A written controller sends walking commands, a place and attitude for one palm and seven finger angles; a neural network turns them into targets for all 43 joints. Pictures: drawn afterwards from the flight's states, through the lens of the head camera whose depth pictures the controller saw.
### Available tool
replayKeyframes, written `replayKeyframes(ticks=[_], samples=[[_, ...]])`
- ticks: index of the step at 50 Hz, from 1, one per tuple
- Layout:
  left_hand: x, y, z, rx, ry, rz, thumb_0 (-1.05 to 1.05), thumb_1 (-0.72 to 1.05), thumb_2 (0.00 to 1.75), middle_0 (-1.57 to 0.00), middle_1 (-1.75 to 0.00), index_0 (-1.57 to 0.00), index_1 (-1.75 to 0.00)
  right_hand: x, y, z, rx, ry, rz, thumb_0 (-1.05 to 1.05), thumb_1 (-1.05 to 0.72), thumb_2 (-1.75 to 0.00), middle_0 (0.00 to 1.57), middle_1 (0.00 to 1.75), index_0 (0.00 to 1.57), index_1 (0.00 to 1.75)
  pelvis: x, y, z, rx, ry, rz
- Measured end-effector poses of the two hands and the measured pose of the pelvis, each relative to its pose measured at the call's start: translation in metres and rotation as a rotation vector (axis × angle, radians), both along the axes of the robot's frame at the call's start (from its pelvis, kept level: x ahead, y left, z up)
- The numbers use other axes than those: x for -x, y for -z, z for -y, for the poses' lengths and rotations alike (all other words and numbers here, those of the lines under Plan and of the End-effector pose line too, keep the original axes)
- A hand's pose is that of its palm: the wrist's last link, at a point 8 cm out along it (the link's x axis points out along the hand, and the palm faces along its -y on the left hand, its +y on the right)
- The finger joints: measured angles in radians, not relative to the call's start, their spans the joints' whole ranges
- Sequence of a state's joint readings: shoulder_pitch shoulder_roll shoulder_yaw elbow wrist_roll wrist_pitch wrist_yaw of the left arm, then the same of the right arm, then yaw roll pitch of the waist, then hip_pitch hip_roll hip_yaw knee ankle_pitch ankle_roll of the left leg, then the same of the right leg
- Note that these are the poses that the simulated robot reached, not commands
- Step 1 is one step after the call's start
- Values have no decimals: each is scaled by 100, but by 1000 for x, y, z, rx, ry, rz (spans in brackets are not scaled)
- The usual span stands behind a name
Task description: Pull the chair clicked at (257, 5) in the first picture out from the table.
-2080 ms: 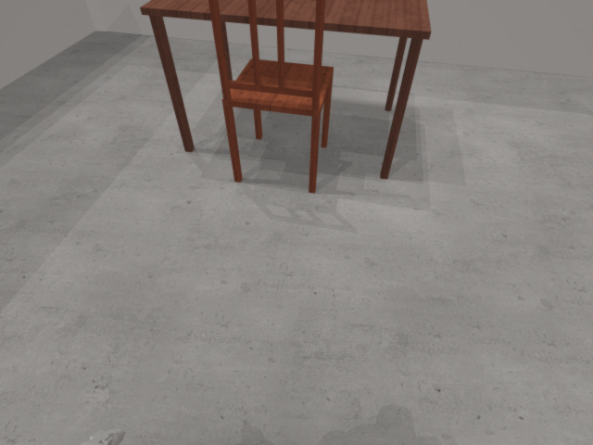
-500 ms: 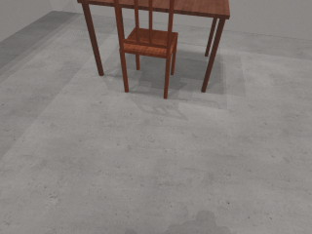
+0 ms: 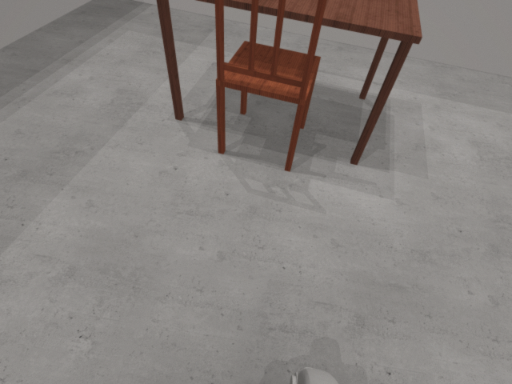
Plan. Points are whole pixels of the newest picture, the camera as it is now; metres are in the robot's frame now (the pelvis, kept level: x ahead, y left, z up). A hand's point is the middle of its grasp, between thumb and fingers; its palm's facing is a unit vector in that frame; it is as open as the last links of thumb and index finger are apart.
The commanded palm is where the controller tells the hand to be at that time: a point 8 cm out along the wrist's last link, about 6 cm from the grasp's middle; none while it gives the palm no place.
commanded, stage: walk to a spot facing it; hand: left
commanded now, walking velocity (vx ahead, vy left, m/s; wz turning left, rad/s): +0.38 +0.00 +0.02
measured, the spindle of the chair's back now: (253, 31) +1.35 +0.04 -0.07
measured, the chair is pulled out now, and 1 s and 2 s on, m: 0.00 0.00 0.00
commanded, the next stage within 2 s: turn to face it in 0.96 s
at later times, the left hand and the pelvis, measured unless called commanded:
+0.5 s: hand (181, 319) +0.26 +0.15 -0.17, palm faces +0.10 -0.97 -0.22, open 7.2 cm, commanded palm none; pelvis +0.24 -0.05 -0.01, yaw +4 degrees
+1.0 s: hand (166, 240) +0.45 +0.21 -0.18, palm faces +0.15 -0.98 -0.15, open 7.4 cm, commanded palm none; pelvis +0.45 +0.04 +0.00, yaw +4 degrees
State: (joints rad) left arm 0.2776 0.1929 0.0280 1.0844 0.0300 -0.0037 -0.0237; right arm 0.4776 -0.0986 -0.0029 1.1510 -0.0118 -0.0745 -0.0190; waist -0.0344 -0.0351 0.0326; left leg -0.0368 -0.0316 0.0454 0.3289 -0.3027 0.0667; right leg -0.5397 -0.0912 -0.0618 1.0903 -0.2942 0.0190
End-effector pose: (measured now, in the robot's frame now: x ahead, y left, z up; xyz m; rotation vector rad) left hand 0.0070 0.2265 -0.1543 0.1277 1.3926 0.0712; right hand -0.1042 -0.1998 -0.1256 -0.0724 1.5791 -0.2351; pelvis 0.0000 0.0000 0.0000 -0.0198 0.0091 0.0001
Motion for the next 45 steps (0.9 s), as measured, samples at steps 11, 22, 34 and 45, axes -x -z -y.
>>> replayKeyframes(ticks=[11, 22, 34, 45], samples=[[-213, 3, 36, -13, 79, 235, 1, 92, 90, -19, -30, -20, -30, -63, 21, 7, -51, 76, -124, 1, -90, -90, 20, 30, 20, 30, -109, 22, 26, -19, 2, 3], [-259, -11, 41, -86, -76, 243, -1, 95, 90, -20, -30, -20, -30, -314, 31, 80, 13, -103, 199, 1, -91, -90, 20, 30, 20, 30, -211, 12, 49, -6, -59, 39], [-226, 6, 26, -20, -229, -78, 0, 92, 90, -20, -30, -20, -30, -553, 6, 36, 14, -324, 434, 0, -91, -90, 19, 30, 20, 30, -322, 12, 14, 26, -117, 17], [-335, 4, -20, 7, -208, -83, 1, 91, 90, -20, -30, -20, -30, -606, 2, -7, 59, -251, 417, -2, -95, -90, 20, 30, 21, 30, -410, 5, -34, -6, -101, 38]])
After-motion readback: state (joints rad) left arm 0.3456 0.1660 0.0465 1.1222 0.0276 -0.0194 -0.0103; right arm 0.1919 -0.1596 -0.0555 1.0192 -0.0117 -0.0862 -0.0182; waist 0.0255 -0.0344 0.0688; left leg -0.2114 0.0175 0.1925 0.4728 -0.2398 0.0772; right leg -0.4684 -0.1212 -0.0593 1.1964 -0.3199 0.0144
